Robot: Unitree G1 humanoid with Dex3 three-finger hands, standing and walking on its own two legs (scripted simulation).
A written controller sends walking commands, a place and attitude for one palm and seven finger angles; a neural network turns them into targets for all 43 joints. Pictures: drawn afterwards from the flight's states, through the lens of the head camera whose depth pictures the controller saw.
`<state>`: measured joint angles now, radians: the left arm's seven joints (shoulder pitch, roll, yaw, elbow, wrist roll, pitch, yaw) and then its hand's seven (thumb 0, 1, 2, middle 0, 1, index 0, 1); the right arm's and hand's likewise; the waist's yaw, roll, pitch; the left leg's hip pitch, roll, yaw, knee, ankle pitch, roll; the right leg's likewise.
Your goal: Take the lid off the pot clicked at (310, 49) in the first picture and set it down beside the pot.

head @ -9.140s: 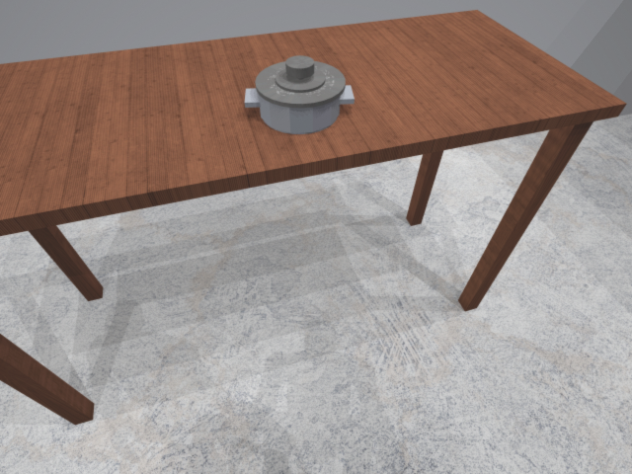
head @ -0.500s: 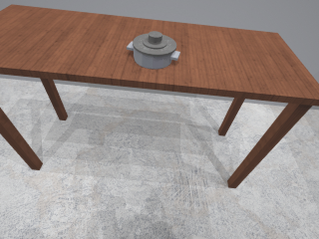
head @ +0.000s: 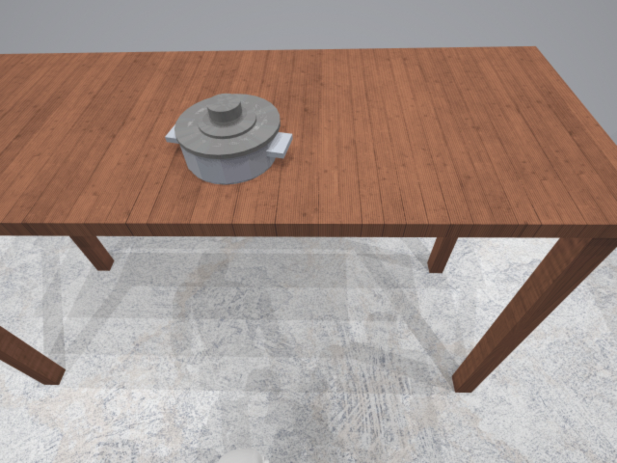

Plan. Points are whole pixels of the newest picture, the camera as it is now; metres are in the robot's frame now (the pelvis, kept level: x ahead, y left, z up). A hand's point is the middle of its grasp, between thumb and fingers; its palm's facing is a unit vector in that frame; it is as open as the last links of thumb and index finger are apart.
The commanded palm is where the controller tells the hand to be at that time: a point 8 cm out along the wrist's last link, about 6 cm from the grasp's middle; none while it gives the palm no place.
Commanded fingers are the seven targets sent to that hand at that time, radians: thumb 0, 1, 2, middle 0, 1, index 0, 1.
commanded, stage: come to a stop and stand still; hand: left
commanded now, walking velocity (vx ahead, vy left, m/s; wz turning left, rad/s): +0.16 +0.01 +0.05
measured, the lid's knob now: (224, 107) +0.58 +0.14 +0.16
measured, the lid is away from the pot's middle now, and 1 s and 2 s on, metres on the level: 0.00 0.00 0.00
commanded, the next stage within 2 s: none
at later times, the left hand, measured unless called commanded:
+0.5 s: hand out of the picture +0.08 +0.19 -0.17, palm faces +0.04 -0.97 -0.24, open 7.4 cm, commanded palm none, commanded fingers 0.00 0.90 0.90 -0.20 -0.30 -0.20 -0.30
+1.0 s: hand out of the picture +0.06 +0.14 -0.14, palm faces +0.07 -0.94 -0.34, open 7.4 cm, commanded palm none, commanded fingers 0.00 0.90 0.90 -0.20 -0.30 -0.20 -0.30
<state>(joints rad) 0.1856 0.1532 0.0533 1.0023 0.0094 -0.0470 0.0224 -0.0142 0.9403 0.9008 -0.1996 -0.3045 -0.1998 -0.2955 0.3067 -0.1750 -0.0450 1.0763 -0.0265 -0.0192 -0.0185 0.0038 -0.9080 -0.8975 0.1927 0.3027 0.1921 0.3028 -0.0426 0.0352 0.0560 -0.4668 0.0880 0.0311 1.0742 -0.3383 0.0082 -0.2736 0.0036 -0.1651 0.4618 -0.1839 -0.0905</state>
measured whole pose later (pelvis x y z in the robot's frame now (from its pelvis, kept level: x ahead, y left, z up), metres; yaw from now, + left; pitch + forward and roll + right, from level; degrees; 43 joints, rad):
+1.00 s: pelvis +0.01 -0.07 +0.00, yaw +0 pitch -3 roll +4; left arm 0.28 0.15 0.03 0.92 0.01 0.01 0.06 0.00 0.90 0.90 -0.20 -0.30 -0.20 -0.30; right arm 0.24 -0.25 -0.07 0.93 -0.03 0.11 0.00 0.00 -0.91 -0.90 0.19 0.30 0.19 0.30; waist 0.00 0.07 0.08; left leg -0.50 -0.02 -0.06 1.12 -0.27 -0.05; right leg -0.20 0.02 -0.06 0.48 -0.23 -0.09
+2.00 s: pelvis +0.04 +0.05 +0.00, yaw -2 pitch -1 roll +0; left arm 0.23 0.17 0.01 1.02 0.02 0.02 0.04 0.00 0.91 0.90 -0.20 -0.30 -0.20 -0.29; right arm 0.24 -0.16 -0.02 1.05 -0.02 0.00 -0.03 0.01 -0.92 -0.90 0.20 0.30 0.20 0.30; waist -0.01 0.00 0.07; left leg -0.17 -0.04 0.09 0.50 -0.32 0.07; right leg -0.22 -0.06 0.03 0.50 -0.26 0.06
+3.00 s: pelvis +0.05 +0.05 +0.00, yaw -2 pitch -1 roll +0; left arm 0.22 0.17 0.01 1.05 0.01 0.02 0.04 0.00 0.91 0.90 -0.20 -0.30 -0.20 -0.30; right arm 0.23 -0.15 -0.02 1.09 -0.02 -0.01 -0.04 0.01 -0.92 -0.90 0.20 0.30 0.20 0.30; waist -0.01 -0.01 0.08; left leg -0.14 -0.03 0.09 0.47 -0.32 0.06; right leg -0.19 -0.05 0.02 0.46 -0.26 0.06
